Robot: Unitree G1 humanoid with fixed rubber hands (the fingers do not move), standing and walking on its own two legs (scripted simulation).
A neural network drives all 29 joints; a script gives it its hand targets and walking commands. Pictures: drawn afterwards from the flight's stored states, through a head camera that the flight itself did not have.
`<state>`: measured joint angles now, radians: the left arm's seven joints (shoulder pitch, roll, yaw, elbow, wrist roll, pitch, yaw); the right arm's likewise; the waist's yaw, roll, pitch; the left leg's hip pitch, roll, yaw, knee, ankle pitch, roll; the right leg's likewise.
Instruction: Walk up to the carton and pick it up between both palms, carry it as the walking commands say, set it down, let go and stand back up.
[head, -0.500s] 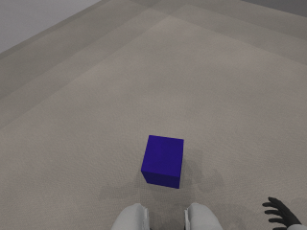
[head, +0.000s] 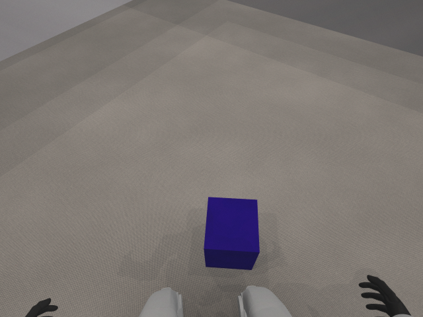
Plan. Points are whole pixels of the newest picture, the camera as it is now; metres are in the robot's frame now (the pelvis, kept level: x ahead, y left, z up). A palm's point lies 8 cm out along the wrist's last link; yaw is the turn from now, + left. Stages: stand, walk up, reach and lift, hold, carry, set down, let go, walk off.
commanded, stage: walk up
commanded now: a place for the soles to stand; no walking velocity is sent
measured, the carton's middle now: (230, 234) +0.46 -0.09 -0.59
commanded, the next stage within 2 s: none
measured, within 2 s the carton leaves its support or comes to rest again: neither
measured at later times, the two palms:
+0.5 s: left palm (43, 306) +0.16 +0.31 -0.06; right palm out of the picture +0.05 -0.35 -0.07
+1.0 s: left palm (57, 293) +0.18 +0.28 -0.04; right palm out of the picture +0.03 -0.34 -0.06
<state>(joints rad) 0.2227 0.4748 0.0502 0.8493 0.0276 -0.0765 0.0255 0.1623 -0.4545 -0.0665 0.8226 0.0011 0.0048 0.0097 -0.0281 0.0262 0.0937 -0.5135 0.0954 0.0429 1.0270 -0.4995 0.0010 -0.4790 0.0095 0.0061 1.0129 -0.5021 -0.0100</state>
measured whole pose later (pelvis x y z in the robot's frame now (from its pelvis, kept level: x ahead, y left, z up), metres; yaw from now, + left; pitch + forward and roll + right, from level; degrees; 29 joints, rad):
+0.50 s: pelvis +0.00 +0.00 +0.02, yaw -8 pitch -2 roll +1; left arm 0.12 0.46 0.04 0.93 0.01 -0.03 0.01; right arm 0.14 -0.46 -0.05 0.90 0.00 -0.05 -0.01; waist -0.02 0.00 0.13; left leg -0.38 0.09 0.05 0.83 -0.40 -0.04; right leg -0.39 0.00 0.04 0.86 -0.43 0.01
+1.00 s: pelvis -0.02 -0.01 +0.05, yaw -8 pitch -2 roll +1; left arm 0.00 0.41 0.03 1.02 0.01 -0.01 -0.02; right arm 0.06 -0.44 -0.02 1.05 0.00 -0.03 0.00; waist -0.03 0.01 0.11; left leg -0.29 0.09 0.06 0.57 -0.24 -0.05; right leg -0.32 0.00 0.04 0.63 -0.28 0.00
